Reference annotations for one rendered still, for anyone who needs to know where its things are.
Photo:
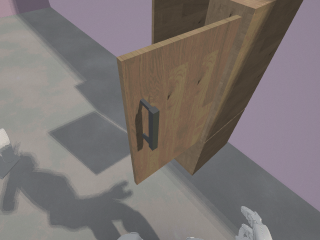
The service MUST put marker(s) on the robot right hand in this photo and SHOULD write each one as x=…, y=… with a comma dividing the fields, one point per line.
x=259, y=231

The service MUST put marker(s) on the handle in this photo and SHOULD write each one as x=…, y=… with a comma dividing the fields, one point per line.
x=153, y=125

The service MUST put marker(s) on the robot left hand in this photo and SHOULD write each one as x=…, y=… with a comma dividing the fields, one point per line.
x=8, y=159

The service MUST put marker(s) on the cupboard door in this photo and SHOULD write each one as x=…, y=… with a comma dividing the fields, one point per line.
x=180, y=77

